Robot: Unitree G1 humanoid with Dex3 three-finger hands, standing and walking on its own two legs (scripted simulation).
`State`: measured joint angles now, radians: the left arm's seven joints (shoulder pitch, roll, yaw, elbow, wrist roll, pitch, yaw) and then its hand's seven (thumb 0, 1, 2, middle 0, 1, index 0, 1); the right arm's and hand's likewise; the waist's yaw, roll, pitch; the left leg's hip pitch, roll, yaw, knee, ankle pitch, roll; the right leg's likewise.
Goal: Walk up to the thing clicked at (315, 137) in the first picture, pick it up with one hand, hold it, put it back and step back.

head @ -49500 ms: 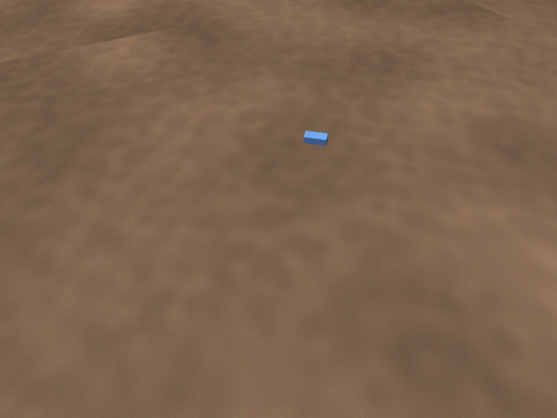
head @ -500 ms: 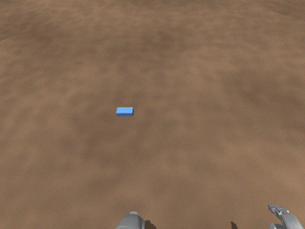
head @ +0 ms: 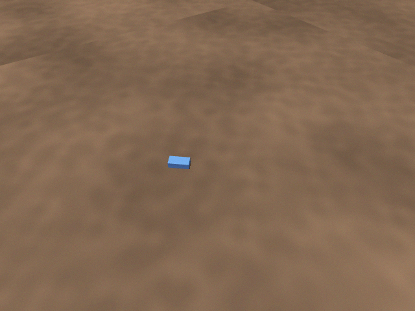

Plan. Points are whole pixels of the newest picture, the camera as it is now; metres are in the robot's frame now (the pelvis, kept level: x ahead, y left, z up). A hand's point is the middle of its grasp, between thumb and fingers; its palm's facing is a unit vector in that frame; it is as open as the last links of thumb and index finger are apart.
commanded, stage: step back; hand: left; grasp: from above
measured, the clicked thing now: (179, 162) +1.09 +0.20 -0.75
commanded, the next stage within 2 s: stand in 0.58 s
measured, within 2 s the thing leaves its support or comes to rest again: neither
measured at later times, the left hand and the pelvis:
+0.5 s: hand out of the picture +0.15 +0.26 -0.15, palm faces +0.02 -0.92 -0.39, open 7.4 cm; pelvis +0.05 -0.01 -0.01, yaw +1 degrees
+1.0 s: hand out of the picture +0.15 +0.25 -0.14, palm faces -0.01 -0.94 -0.33, open 7.4 cm; pelvis +0.06 +0.00 +0.01, yaw +0 degrees
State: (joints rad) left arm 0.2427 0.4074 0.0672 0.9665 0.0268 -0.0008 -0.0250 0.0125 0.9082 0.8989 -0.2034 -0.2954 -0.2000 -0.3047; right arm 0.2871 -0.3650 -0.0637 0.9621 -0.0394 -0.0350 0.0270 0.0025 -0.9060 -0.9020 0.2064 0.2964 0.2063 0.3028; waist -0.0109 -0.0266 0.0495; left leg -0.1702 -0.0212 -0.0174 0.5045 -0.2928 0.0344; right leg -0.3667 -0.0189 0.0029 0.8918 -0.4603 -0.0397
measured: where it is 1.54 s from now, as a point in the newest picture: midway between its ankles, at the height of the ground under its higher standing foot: outside the picture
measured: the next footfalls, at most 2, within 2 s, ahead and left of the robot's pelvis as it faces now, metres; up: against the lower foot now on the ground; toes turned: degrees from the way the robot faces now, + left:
right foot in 0.16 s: +0.13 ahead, -0.14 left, +0.00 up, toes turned -3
left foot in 0.46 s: +0.09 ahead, +0.13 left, +0.00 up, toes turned +1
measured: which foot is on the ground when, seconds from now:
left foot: down 0.00-0.20, up 0.22-0.44, down 0.46-1.00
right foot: up 0.00-0.14, down 0.16-1.00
